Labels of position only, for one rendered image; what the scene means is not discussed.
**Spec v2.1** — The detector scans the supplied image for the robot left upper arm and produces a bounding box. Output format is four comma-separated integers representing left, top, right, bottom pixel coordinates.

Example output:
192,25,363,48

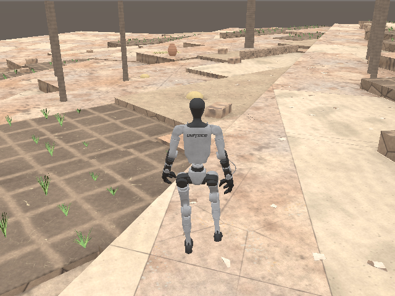
168,125,185,158

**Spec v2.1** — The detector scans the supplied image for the robot right forearm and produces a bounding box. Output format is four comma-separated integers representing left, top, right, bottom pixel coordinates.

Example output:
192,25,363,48
220,150,233,180

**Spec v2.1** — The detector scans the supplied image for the robot right foot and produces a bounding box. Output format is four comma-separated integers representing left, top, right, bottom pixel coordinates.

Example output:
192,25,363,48
214,231,223,242

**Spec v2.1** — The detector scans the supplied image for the robot right upper arm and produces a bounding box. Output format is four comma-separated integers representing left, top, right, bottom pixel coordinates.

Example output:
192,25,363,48
210,125,226,160

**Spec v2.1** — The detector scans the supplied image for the right robot hand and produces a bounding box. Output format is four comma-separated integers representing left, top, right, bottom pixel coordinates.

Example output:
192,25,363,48
219,178,234,194

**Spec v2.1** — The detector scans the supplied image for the robot right thigh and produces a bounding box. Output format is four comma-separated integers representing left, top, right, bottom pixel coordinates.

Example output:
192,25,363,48
206,171,218,203

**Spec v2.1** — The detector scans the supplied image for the robot left forearm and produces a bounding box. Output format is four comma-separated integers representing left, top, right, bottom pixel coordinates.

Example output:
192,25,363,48
163,149,174,173

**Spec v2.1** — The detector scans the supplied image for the left robot hand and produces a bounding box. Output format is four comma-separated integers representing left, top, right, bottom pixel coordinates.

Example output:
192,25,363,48
162,171,176,184

